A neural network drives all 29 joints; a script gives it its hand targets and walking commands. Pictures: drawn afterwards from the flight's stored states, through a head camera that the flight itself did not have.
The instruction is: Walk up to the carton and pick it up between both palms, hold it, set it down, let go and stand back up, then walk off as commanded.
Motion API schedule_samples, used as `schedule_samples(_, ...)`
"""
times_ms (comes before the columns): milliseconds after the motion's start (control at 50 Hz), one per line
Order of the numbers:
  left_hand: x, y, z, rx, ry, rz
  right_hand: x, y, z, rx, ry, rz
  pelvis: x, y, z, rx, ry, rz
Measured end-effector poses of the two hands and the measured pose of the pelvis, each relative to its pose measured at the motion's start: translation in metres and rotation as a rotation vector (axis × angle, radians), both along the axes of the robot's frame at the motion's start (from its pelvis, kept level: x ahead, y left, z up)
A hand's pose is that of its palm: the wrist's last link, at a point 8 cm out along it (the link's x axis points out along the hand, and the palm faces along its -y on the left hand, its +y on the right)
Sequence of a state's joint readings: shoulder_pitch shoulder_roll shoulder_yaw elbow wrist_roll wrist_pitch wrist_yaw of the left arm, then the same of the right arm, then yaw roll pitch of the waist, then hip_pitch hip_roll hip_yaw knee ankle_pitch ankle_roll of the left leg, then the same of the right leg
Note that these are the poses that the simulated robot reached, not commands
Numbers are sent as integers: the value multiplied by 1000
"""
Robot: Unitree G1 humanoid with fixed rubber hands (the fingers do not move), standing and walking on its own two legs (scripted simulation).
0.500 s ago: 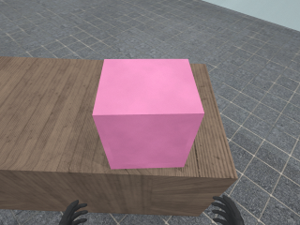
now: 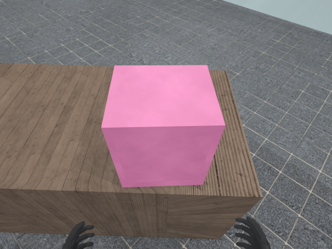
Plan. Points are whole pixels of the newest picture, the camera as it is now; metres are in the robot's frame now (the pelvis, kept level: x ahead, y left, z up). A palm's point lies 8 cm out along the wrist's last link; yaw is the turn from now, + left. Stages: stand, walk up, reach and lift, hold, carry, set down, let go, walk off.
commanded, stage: let go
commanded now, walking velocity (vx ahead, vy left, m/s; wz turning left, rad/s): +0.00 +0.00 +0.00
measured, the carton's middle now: (162, 129) +0.46 +0.02 +0.00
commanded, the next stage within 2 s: stand in 0.12 s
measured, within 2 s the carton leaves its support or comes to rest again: neither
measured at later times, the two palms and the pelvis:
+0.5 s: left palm out of the picture +0.13 +0.30 -0.09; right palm out of the picture +0.09 -0.27 -0.10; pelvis +0.00 +0.01 -0.01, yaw +0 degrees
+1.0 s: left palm out of the picture +0.11 +0.30 -0.10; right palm out of the picture +0.09 -0.27 -0.10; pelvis -0.01 +0.01 -0.01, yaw +0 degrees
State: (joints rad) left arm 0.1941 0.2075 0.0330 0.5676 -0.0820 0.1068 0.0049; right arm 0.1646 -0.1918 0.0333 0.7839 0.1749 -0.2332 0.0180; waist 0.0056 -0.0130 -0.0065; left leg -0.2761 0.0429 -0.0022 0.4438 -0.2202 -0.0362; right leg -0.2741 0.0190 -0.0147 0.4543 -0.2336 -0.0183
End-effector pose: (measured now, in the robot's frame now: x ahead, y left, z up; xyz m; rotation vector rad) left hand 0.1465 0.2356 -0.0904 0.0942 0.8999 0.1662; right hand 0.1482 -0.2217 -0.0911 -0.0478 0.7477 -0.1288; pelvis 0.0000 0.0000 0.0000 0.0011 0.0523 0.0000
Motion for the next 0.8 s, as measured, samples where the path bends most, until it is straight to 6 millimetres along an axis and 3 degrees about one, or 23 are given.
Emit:
schedule_samples(160,2,2,2,11,-37,-9,-6,-6,-5,-48,71,40,0,0,-1,-1,-11,0)
schedule_samples(440,-8,66,7,167,-33,-48,-51,-45,-11,-186,272,21,-1,10,-6,-14,-44,0)
schedule_samples(800,-33,59,-11,123,38,-18,-56,-45,-10,-190,276,16,-6,12,-6,-17,-55,0)
